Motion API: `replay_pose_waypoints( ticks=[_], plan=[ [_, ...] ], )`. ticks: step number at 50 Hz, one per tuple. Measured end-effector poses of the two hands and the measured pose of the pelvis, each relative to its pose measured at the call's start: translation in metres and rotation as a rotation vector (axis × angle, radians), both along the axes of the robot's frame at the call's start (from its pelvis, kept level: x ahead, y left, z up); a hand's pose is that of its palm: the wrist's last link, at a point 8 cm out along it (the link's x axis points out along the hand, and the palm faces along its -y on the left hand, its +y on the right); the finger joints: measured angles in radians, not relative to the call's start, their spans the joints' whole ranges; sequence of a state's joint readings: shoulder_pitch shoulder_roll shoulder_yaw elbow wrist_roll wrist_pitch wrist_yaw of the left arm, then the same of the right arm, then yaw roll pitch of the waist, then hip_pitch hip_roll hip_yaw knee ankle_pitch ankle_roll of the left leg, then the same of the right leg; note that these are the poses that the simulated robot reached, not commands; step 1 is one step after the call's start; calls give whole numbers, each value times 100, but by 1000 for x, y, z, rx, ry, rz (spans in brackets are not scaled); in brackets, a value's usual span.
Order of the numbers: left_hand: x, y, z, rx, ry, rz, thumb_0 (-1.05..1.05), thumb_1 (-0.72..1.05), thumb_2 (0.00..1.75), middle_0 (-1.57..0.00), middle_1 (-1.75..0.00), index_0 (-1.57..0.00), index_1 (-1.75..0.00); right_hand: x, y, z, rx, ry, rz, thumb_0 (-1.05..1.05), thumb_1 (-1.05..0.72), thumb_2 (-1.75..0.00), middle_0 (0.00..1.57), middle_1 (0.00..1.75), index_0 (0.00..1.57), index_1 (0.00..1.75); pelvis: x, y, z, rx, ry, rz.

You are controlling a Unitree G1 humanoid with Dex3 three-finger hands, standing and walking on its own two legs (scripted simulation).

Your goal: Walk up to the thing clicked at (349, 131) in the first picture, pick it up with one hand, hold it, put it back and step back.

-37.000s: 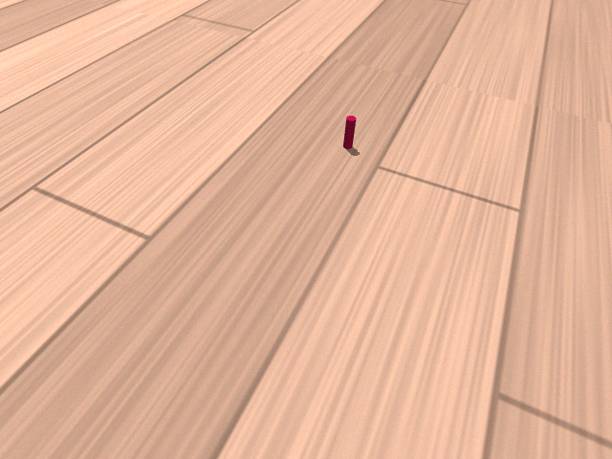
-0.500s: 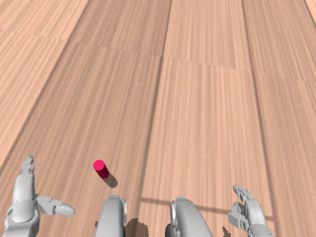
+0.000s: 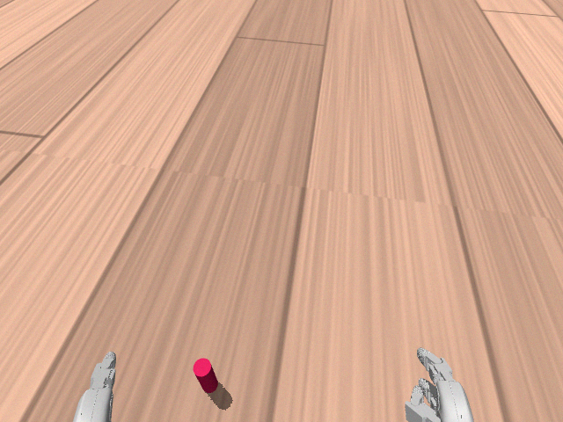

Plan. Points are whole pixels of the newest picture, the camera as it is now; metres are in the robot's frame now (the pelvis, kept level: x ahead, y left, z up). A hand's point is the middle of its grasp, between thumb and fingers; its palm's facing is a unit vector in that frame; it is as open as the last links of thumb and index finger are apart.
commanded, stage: home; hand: left
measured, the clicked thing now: (206, 376) +0.38 +0.20 -0.63
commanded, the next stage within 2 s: stand in 1.62 s
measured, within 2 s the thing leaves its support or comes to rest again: neither
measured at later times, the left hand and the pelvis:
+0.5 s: hand out of the picture +0.16 +0.17 -0.05, palm faces +0.11 -0.95 -0.28, open 17.6 cm; pelvis -0.01 -0.01 +0.01, yaw +0 degrees
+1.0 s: hand out of the picture +0.16 +0.18 -0.05, palm faces +0.11 -0.95 -0.28, open 17.6 cm; pelvis -0.01 -0.01 +0.01, yaw +0 degrees
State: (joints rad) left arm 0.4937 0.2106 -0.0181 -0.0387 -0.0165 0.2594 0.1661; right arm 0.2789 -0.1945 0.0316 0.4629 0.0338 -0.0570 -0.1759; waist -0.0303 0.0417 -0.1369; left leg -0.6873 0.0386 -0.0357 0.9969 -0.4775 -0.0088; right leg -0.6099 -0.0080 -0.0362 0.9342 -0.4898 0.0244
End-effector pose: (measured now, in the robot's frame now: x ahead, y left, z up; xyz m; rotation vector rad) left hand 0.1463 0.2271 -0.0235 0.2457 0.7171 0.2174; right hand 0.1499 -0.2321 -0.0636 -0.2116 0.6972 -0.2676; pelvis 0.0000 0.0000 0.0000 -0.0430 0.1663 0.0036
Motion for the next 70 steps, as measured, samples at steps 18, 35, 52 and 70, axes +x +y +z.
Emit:
replay_pose_waypoints(
  ticks=[18, 35, 52, 70],
  plan=[
    [-4, -9, -1, -15, 14, 7, -1, -58, 3, -5, -5, -6, -5, -3, -18, 7, -33, -14, 16, 1, -90, -90, 21, 30, 20, 31, -3, -10, 4, 7, -29, 6],
    [-10, -9, -2, -11, 25, 0, -1, -57, 3, -5, -5, -6, -5, -15, -17, 2, -23, -1, 8, 1, -90, -90, 21, 30, 20, 31, -9, -10, 5, 10, -33, 2],
    [-9, -5, -2, -18, 15, 2, -1, -58, 3, -5, -5, -6, -5, -9, -11, 6, -29, -20, 21, 1, -90, -90, 21, 30, 20, 31, -8, -6, 6, 8, -39, 2],
    [-5, -6, -2, -15, 19, 0, -1, -59, 2, -5, -5, -6, -5, -9, -12, 3, -29, -2, 16, 1, -90, -90, 21, 30, 20, 31, -4, -7, 6, 9, -33, 1]
  ],
)
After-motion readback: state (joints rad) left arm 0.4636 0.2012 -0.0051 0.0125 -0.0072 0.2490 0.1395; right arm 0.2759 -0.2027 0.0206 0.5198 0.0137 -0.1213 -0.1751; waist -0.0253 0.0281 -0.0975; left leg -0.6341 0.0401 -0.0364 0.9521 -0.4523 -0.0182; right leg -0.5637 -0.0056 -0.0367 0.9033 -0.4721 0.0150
